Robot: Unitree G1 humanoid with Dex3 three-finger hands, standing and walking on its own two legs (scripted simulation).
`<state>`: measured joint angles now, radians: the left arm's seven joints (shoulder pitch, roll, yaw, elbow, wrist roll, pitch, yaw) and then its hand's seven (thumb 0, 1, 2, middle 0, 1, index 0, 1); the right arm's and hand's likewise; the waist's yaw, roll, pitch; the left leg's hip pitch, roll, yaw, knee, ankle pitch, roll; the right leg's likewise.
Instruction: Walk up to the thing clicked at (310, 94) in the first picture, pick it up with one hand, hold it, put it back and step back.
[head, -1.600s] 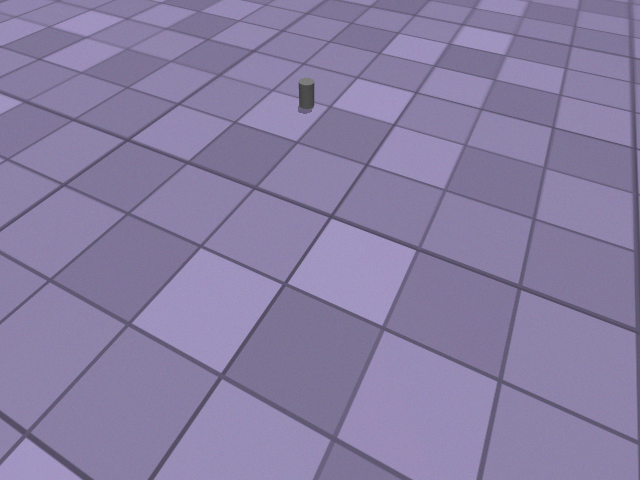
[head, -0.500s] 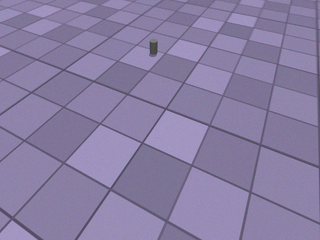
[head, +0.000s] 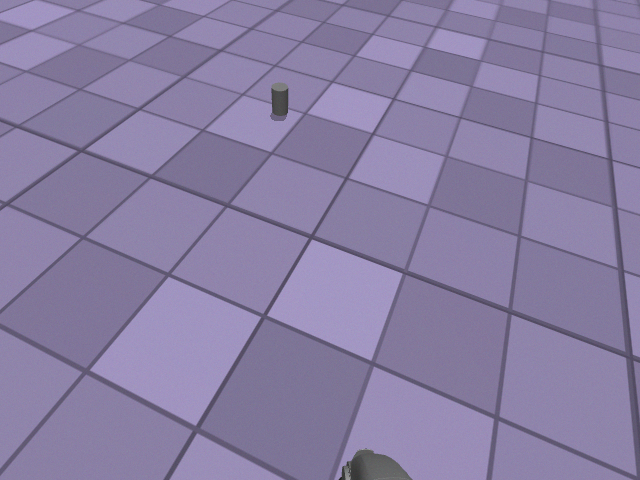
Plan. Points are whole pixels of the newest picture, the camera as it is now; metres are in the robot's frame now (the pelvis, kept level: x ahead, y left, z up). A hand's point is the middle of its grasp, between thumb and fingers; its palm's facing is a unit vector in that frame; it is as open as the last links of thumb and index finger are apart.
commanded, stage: walk up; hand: left
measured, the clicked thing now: (280, 99) +2.03 +0.08 -0.69
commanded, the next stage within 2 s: none
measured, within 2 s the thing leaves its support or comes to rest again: neither
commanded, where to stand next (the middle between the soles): +1.68 -0.11 m, yaw -3 degrees
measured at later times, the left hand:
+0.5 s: hand (126, 334) +0.36 +0.29 -0.13, palm faces -0.04 -0.94 -0.35, open 7.4 cm
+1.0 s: hand (184, 173) +0.76 +0.27 -0.13, palm faces -0.18 -0.92 -0.34, open 7.4 cm
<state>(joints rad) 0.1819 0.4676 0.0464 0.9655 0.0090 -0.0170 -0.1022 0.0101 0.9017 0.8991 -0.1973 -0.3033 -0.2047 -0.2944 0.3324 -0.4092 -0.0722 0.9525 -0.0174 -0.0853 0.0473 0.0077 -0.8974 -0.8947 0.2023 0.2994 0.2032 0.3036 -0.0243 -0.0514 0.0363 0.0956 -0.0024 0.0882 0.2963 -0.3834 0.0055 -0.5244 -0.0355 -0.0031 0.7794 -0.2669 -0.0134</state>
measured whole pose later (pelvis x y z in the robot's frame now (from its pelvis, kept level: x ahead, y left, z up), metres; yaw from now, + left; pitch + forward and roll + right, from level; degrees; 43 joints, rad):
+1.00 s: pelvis +0.61 +0.01 -0.01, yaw -5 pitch -1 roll +2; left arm 0.15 0.43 0.06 0.90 0.01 -0.04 -0.12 0.01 0.90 0.90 -0.20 -0.30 -0.21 -0.29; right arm 0.40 -0.42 -0.05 0.90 0.00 -0.08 0.05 0.01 -0.89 -0.89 0.21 0.30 0.21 0.30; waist -0.05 -0.03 0.05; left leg 0.05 0.06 0.14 0.41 -0.42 -0.05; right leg -0.49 -0.09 -0.05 0.57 -0.07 -0.03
